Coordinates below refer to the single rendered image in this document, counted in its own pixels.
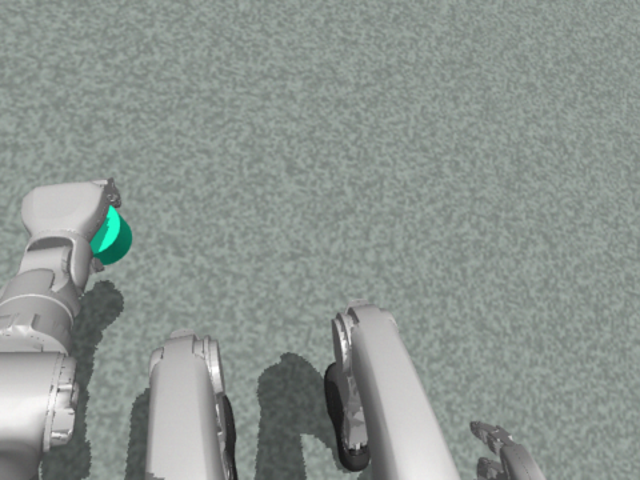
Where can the left robot foot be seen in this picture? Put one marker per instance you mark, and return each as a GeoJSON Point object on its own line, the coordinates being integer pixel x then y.
{"type": "Point", "coordinates": [230, 438]}

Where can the right robot foot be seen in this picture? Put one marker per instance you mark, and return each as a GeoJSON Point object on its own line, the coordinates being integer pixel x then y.
{"type": "Point", "coordinates": [353, 460]}

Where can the tin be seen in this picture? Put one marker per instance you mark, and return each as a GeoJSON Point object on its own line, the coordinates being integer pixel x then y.
{"type": "Point", "coordinates": [113, 239]}

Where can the left robot hand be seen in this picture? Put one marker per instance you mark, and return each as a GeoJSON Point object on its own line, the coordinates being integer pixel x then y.
{"type": "Point", "coordinates": [77, 207]}

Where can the left robot arm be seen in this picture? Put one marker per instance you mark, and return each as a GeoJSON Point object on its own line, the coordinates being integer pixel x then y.
{"type": "Point", "coordinates": [38, 392]}

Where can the right robot hand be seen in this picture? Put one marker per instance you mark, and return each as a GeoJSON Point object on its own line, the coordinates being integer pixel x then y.
{"type": "Point", "coordinates": [516, 461]}

